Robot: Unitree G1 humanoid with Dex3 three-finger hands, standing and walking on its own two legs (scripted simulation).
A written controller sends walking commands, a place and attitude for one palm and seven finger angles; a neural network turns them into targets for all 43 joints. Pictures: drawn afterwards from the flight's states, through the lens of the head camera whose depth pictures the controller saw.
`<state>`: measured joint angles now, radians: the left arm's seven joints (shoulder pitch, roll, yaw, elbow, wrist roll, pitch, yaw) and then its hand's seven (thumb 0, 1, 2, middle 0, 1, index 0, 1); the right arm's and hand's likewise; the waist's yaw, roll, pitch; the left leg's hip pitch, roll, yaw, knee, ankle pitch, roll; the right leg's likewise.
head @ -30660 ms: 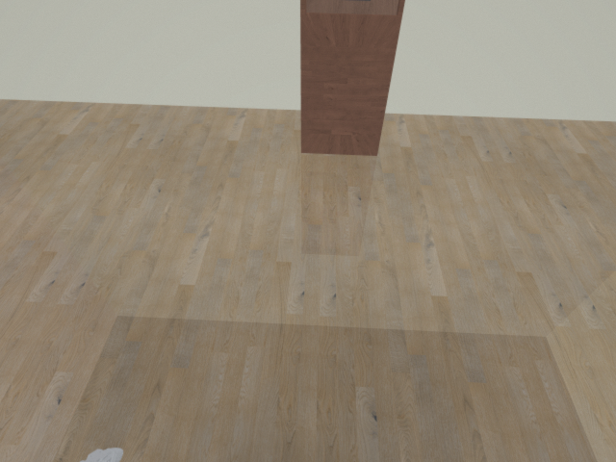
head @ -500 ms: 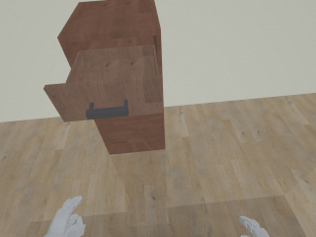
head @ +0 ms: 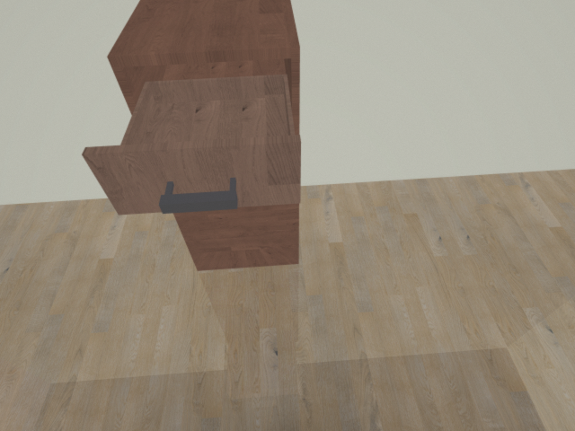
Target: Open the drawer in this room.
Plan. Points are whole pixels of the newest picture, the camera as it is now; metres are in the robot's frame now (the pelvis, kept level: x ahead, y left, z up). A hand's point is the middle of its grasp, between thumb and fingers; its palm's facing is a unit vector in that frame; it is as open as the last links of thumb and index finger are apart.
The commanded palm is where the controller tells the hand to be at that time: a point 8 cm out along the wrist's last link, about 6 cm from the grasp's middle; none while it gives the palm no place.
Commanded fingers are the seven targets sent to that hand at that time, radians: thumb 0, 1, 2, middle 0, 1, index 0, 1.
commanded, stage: let the arm hang, fingers relaxed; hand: left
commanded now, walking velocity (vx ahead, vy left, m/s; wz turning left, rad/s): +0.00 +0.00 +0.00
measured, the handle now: (200, 193) +0.50 +0.19 +0.02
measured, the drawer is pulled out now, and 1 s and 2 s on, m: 0.30 0.30 0.30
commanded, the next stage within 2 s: look to check the result in 0.40 s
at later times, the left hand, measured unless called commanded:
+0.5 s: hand out of the picture +0.02 +0.16 -0.17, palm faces +0.02 -0.98 -0.22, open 7.3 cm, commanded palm none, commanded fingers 0.00 0.90 0.90 -0.20 -0.30 -0.20 -0.30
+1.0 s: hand out of the picture +0.05 +0.18 -0.16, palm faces +0.02 -0.96 -0.27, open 7.4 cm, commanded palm none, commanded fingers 0.00 0.90 0.90 -0.20 -0.30 -0.20 -0.30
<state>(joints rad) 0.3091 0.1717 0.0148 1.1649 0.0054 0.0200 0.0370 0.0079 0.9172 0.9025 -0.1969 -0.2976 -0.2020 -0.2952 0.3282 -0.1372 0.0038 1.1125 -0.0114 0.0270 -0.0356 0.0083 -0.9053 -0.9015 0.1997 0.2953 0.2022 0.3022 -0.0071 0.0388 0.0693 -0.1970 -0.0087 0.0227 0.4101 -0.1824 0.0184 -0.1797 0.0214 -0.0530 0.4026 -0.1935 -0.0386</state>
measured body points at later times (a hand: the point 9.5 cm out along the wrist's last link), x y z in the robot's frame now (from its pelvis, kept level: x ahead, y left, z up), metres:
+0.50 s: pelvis +0.01 -0.01 +0.00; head +0.02 -0.02 +0.45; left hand +0.02 +0.21 -0.15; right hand -0.02 -0.22 -0.17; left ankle +0.03 +0.11 -0.74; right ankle +0.02 -0.09 -0.74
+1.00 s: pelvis +0.02 -0.02 +0.00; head +0.04 -0.04 +0.45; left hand +0.05 +0.23 -0.14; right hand +0.03 -0.26 -0.16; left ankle +0.03 +0.11 -0.74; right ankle +0.02 -0.09 -0.74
